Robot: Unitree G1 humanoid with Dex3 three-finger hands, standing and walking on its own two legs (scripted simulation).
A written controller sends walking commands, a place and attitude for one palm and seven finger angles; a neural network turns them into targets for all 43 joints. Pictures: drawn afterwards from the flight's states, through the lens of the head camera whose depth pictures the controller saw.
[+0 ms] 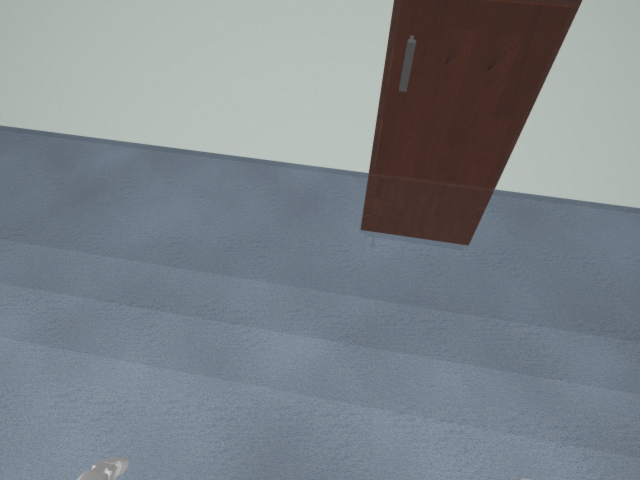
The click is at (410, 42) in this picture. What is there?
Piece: cupboard door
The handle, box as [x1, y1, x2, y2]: [399, 35, 415, 91]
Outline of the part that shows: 412,35 410,35 410,38 407,41 399,85 399,90 406,91 415,45 415,40 413,39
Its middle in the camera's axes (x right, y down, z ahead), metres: +0.25 -0.51 +1.13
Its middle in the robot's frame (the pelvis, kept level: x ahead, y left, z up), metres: +1.20 -0.20 +0.00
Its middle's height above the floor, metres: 0.77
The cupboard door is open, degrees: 0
